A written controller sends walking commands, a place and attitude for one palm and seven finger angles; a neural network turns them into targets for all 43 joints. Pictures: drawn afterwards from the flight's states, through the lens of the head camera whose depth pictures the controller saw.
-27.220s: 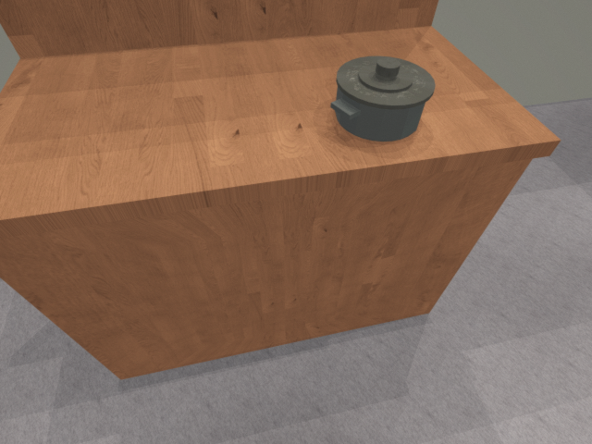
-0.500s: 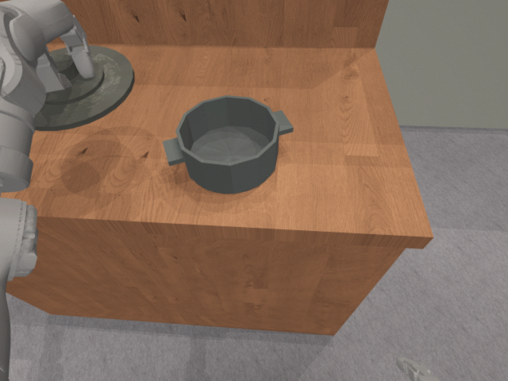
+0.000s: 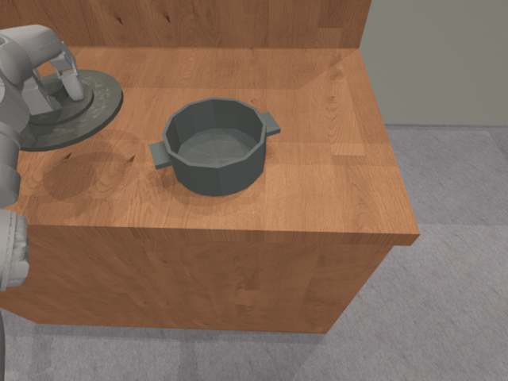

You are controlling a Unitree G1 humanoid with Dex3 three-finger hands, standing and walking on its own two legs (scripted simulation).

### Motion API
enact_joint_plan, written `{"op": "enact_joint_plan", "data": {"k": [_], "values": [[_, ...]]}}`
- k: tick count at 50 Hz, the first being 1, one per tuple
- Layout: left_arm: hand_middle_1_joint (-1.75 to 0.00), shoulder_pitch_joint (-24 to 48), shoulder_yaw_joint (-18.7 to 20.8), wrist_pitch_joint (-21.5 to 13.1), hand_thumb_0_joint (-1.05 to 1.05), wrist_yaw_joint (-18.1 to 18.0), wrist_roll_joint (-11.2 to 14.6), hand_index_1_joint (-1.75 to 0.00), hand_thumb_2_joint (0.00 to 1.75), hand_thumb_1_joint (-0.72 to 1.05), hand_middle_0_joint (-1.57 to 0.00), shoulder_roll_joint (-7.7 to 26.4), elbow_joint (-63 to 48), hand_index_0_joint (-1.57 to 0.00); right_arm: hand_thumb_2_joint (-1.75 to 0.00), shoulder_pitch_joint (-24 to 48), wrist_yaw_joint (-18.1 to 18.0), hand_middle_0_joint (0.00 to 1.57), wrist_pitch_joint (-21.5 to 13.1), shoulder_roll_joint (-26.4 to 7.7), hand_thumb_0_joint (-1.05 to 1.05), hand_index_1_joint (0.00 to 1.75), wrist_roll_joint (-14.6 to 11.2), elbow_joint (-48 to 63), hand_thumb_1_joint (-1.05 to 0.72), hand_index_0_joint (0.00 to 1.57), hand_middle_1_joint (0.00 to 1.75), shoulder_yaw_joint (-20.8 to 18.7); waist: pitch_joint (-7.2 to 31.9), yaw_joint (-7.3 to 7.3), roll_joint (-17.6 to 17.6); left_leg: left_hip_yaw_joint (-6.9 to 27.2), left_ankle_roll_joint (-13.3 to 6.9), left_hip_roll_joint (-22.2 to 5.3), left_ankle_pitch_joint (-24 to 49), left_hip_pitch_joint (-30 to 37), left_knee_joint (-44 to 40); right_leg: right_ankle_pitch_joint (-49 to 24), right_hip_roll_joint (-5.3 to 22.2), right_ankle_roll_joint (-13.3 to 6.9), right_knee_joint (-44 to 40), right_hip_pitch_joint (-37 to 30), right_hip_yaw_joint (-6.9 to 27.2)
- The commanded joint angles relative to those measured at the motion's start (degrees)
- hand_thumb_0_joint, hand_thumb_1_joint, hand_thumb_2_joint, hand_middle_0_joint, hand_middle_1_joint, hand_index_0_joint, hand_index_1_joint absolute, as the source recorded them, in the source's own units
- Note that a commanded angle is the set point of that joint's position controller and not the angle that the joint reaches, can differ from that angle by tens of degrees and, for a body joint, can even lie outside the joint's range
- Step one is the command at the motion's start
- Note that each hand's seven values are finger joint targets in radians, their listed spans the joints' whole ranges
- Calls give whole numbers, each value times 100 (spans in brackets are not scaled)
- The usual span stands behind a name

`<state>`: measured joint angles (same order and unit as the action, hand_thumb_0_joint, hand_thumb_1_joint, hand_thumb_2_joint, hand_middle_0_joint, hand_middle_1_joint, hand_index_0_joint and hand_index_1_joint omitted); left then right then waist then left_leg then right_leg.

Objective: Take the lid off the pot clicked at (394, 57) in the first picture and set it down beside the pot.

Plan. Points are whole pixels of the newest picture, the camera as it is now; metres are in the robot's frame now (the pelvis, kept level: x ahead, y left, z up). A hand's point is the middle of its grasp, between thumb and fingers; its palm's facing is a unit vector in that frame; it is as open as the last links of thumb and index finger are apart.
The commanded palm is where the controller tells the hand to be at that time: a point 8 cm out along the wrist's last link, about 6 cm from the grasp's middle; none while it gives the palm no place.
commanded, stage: lower the lid onto the table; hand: left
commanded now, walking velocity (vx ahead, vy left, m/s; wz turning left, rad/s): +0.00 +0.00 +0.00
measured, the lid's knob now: (51, 91) +0.49 +0.29 +0.20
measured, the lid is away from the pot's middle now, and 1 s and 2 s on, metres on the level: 0.23 0.24 0.24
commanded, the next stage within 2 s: open the fingers wide in 1.70 s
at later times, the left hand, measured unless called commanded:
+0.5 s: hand (54, 121) +0.45 +0.28 +0.18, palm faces -0.36 -0.10 -0.93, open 5.9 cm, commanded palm +0.46 +0.28 +0.25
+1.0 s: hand (63, 136) +0.46 +0.29 +0.14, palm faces -0.41 -0.11 -0.91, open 5.8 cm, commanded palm +0.46 +0.28 +0.21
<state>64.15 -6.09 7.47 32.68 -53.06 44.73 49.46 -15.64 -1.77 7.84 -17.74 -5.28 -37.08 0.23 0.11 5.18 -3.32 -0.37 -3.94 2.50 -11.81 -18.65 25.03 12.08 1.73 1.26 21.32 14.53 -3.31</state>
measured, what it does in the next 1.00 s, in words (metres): stands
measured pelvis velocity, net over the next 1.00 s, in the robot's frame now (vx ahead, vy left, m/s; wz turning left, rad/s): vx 0.00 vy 0.02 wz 0.00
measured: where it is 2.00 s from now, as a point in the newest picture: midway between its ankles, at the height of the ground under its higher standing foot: outside the picture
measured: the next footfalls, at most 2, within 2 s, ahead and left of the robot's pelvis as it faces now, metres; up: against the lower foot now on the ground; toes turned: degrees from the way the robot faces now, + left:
none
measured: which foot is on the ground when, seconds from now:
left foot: down 0.00-1.00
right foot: down 0.00-1.00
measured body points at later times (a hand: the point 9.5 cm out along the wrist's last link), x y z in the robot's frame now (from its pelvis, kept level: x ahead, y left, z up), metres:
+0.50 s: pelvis +0.00 +0.01 +0.00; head +0.05 +0.00 +0.45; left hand +0.47 +0.28 +0.23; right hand +0.09 -0.26 -0.12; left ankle +0.00 +0.08 -0.74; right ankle -0.02 -0.14 -0.74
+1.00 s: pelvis +0.00 +0.02 +0.00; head +0.06 +0.01 +0.44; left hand +0.48 +0.29 +0.19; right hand +0.06 -0.26 -0.12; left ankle +0.00 +0.08 -0.74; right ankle -0.02 -0.14 -0.74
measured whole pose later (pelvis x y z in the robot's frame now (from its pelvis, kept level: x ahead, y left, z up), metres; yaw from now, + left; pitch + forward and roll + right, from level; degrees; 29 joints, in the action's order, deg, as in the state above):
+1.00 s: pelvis +0.00 +0.02 +0.00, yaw +0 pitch +7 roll -2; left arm 57.4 -5.4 1.4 29.7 -52.0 42.9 53.3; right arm -16.4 -1.2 9.1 -17.1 -4.8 -37.1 -0.5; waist 0.9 6.0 -2.7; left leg -0.8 -5.0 3.0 -13.0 -21.4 27.1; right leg 12.4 2.2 1.7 22.0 16.7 -2.8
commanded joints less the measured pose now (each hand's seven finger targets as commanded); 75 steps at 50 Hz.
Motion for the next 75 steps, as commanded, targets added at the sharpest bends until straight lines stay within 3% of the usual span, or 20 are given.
{"op": "enact_joint_plan", "data": {"k": [1,4,7,9,15,19,27,31,34,37,40,44,51,55,59,60,61,65,69,75], "values": [[-98,2612,502,-17,0,-239,-11,-103,104,66,-86,1566,-1175,-99,-90,167,39,20,-158,-839,0,30,30,698,-90,20,30,-279,2313,-18,-134,345,-122,14,2320,1626,65,-1710,-422,-353,-25,-288,-6],[-98,2535,511,-6,0,-267,86,-103,104,66,-86,1571,-1255,-99,-90,99,43,20,-128,-872,0,30,18,689,-90,20,30,-310,2302,37,-146,382,-129,-8,2439,1732,88,-1678,-426,-366,-66,-209,-23],[-98,2982,753,-60,0,-319,-11,-103,104,66,-86,1949,-1571,-99,-90,145,10,20,-128,-846,0,30,10,709,-90,20,30,-286,2491,7,-143,424,-123,17,2176,1759,4,-1589,-447,-366,-15,-340,-7],[-98,2997,515,-82,0,-322,89,-103,104,66,-86,1638,-1664,-99,-90,133,9,20,-130,-874,0,30,26,691,-90,20,30,-318,2578,53,-474,472,-94,6,2452,1994,63,-1553,-439,-386,-51,-163,-24],[-98,2754,615,-169,0,-388,-7,-103,104,66,-86,1720,-1253,-99,-90,91,22,20,-132,-841,0,30,32,674,-90,20,30,-294,2547,2,-164,455,-50,5,2141,1744,18,-1461,-444,-374,19,-218,-16],[-98,2839,237,-150,0,-372,118,-103,104,66,-86,1256,-1118,-99,-90,74,23,20,-108,-870,0,30,20,610,-90,20,30,-328,2339,111,-297,456,-66,-7,2047,1808,70,-1320,-435,-394,-52,57,-54],[-98,2887,673,-359,0,-461,24,-103,104,66,-86,1757,-1051,-99,-90,-13,-21,20,-152,-851,0,30,65,574,-90,20,30,-314,2627,43,-131,485,-81,13,2160,1785,84,-1516,-451,-371,29,-175,-8],[-98,2694,184,-357,0,-441,87,-103,104,66,-86,1049,-653,-99,-90,-70,1,20,-125,-839,0,30,75,491,-90,20,30,-335,2182,142,-294,515,-52,-11,2166,1818,126,-1262,-498,-375,-55,308,-87],[-98,2472,651,-437,0,-518,88,-103,104,66,-86,1710,-741,-99,-90,-87,6,20,-106,-929,0,30,74,557,-90,20,30,-333,2467,53,-245,470,-52,18,2103,1652,128,-1413,-450,-415,20,-57,-22],[-98,2930,408,-493,0,-509,55,-103,104,66,-86,1454,-824,-99,-90,-131,-26,20,-90,-870,0,30,59,497,-90,20,30,-336,2456,130,-120,485,-73,-6,1941,1708,64,-1364,-468,-362,-7,14,-40],[-98,3021,683,-570,0,-583,19,-103,104,66,-86,1760,-1434,-99,-90,-155,-18,20,-147,-874,0,30,124,580,-90,20,30,-388,2913,84,-537,589,-38,-22,2634,2132,185,-1502,-499,-381,25,39,9],[-98,2035,734,-640,0,-546,145,-103,104,66,-86,1706,-471,-99,-90,-238,1,20,-96,-933,0,30,75,509,-90,20,30,-359,2445,62,-182,507,-44,-4,2456,1634,185,-1546,-470,-386,42,16,-30],[-98,2713,422,-651,0,-576,106,-103,104,66,-86,1320,-1290,-99,-90,-152,21,20,-54,-866,0,30,106,571,-90,20,30,-411,2636,159,-598,624,-31,-62,2727,2163,267,-1359,-525,-367,18,416,-39],[-98,2291,702,-703,0,-605,152,-103,104,66,-86,1533,-1068,-99,-90,-249,14,20,-78,-882,0,30,127,537,-90,20,30,-402,2712,107,-326,659,-2,-46,2796,2070,291,-1410,-536,-367,68,326,-29],[-98,2337,204,-666,0,-580,208,-103,104,66,-86,992,-470,-99,-90,-245,12,20,-10,-911,0,30,87,424,-90,20,30,-402,2292,187,-90,553,-26,-20,2092,1706,239,-1219,-488,-376,53,471,-80],[-98,2464,451,-666,0,-638,82,-103,104,66,-86,1324,-405,-99,-90,-275,9,20,-7,-903,0,30,88,417,-90,20,30,-388,2315,147,-39,552,-27,-19,1830,1633,198,-1105,-513,-370,73,425,-66],[-98,2743,264,-688,0,-639,65,-103,104,66,-86,1151,-425,-99,-90,-240,-14,20,7,-894,0,30,85,421,-90,20,30,-369,2352,182,-84,563,-29,0,1780,1647,189,-1099,-516,-382,91,456,-87],[-98,2947,545,-833,0,-749,-26,-103,104,66,-86,1585,-557,-99,-90,-303,-83,20,-59,-868,0,30,136,430,-90,20,30,-357,2770,148,-277,542,-40,17,2013,1776,288,-1295,-504,-382,153,277,0],[-98,2273,303,-876,0,-727,42,-103,104,66,-86,1231,494,-99,-90,-394,-86,20,-64,-896,0,30,91,322,-90,20,30,-343,2186,187,-236,476,-23,12,1874,1397,334,-1193,-490,-399,208,581,-66],[-98,2413,121,-901,0,-760,-26,-103,104,66,-86,1037,717,-99,-90,-573,-88,20,2,-926,0,30,102,237,-90,20,30,-350,2104,274,-12,444,-71,-8,1571,1286,427,-1011,-545,-358,243,845,-82]]}}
